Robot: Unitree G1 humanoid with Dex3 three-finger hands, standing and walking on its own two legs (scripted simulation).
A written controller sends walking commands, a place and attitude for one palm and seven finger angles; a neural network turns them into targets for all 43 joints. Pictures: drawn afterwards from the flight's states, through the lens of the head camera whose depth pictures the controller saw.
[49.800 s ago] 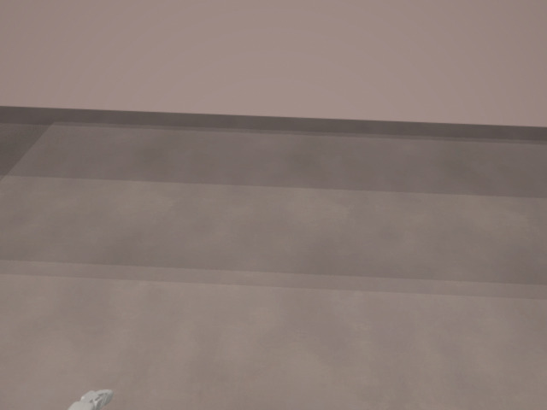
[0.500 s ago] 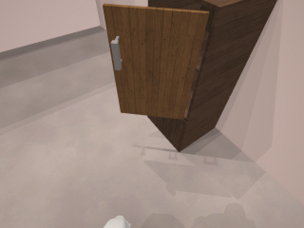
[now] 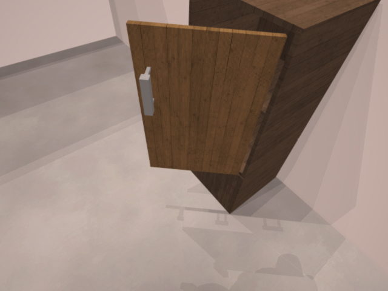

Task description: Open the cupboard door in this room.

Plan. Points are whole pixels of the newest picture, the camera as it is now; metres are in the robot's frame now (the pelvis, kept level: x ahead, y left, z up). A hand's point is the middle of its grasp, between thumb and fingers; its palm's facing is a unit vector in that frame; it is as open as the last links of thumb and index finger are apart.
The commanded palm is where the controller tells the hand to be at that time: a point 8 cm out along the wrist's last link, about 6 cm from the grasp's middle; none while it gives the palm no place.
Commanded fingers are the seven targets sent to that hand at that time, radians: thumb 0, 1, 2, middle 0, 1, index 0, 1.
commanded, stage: come to a stop and stand still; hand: left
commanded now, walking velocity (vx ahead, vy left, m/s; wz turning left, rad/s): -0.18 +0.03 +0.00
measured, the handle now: (148, 91) +0.60 +0.16 +0.06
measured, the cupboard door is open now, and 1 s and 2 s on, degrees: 47 47 47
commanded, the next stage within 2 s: look again from close up in 0.70 s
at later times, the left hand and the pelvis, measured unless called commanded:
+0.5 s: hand out of the picture +0.03 +0.20 -0.18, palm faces -0.01 -0.97 -0.23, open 7.4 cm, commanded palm none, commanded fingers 0.00 0.90 0.90 -0.20 -0.30 -0.20 -0.30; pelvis -0.02 +0.02 -0.01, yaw -2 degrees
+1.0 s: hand out of the picture +0.02 +0.16 -0.16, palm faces -0.03 -0.97 -0.24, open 7.4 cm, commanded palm none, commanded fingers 0.00 0.90 0.90 -0.20 -0.30 -0.20 -0.30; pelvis -0.01 -0.02 +0.00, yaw -2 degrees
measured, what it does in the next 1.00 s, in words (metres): steps on the spot: right foot, then left foot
